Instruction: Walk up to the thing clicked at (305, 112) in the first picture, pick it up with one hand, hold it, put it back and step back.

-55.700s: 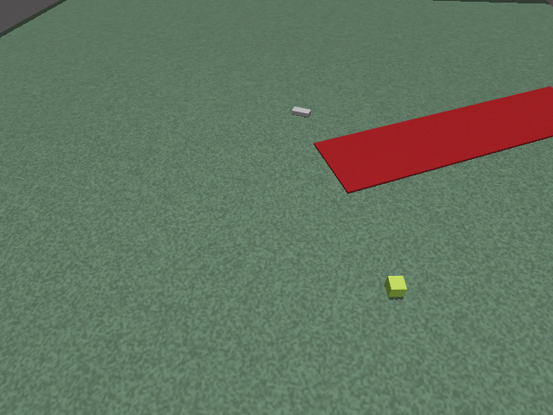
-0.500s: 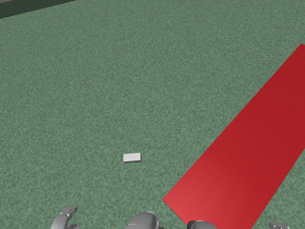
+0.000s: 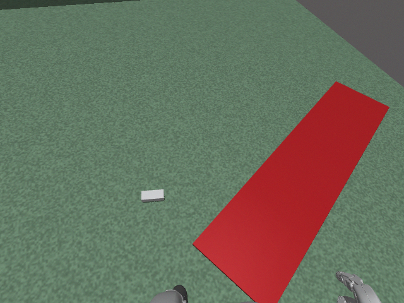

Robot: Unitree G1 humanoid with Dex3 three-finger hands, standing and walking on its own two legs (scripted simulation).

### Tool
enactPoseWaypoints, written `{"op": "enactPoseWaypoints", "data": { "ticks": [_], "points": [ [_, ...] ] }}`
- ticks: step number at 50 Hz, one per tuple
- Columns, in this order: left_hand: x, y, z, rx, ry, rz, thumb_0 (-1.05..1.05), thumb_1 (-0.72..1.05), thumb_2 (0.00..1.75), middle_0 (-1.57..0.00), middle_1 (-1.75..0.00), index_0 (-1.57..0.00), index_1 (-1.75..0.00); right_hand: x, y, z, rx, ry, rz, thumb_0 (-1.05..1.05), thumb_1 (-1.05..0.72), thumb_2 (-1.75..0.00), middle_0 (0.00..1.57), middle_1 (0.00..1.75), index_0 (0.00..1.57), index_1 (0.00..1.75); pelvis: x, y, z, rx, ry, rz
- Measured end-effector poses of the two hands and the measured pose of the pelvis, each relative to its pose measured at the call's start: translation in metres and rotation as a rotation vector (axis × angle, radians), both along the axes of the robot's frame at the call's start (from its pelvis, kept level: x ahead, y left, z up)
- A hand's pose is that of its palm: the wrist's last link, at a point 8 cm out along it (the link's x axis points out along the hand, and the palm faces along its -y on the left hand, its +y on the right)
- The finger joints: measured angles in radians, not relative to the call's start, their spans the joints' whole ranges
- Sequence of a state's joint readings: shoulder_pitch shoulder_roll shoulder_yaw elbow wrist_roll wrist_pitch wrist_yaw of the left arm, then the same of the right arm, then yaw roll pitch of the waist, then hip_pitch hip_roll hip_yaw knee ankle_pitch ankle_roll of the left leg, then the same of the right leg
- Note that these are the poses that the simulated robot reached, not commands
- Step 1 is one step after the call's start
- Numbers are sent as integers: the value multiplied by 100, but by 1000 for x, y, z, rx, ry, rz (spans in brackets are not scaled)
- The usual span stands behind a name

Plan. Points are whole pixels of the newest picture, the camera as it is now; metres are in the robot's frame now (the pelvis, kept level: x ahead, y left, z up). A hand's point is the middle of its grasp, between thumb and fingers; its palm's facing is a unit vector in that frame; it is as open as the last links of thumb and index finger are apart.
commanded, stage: step back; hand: left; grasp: from above
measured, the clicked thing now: (152, 195) +0.70 +0.26 -0.75
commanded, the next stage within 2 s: stand in 2.00 s
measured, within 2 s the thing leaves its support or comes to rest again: neither
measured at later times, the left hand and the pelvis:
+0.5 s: hand out of the picture -0.11 +0.25 -0.14, palm faces +0.07 -0.91 -0.41, open 7.4 cm; pelvis -0.21 -0.02 -0.01, yaw +6 degrees
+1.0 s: hand out of the picture -0.31 +0.16 -0.15, palm faces -0.01 -0.92 -0.39, open 7.4 cm; pelvis -0.35 -0.11 -0.02, yaw +0 degrees
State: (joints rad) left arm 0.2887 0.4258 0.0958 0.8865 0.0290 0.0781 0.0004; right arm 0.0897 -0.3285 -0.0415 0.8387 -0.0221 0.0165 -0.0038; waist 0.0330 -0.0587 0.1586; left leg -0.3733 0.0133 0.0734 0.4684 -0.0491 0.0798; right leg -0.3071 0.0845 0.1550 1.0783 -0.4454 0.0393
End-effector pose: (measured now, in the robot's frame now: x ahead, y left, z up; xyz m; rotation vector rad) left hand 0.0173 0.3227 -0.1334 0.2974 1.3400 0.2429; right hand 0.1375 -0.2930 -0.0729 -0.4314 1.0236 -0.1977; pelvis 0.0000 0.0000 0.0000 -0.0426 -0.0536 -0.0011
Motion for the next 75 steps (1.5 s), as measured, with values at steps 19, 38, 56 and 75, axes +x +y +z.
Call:
{"op": "enactPoseWaypoints", "data": {
  "ticks": [19,38,56,75],
  "points": [
    [-169,-29,52,98,-30,26,1,91,90,-21,-30,-20,-30,-231,-40,-35,69,157,-94,1,-90,-90,21,30,20,30,-158,-25,10,92,47,9],
    [-211,-66,13,-10,-246,-38,0,91,90,-21,-30,-20,-30,-344,-83,-11,-88,89,-3,1,-90,-90,21,30,21,30,-301,-62,-9,38,48,51],
    [-358,-116,22,76,-88,-7,1,90,90,-21,-30,-21,-30,-419,-138,-57,37,163,-22,1,-90,-90,20,30,20,30,-360,-111,-17,37,45,36],
    [-312,-119,39,91,-193,-34,1,91,90,-21,-30,-20,-30,-397,-119,-50,111,150,-35,1,-90,-90,20,30,20,30,-347,-111,-1,45,18,43]
  ]
}}
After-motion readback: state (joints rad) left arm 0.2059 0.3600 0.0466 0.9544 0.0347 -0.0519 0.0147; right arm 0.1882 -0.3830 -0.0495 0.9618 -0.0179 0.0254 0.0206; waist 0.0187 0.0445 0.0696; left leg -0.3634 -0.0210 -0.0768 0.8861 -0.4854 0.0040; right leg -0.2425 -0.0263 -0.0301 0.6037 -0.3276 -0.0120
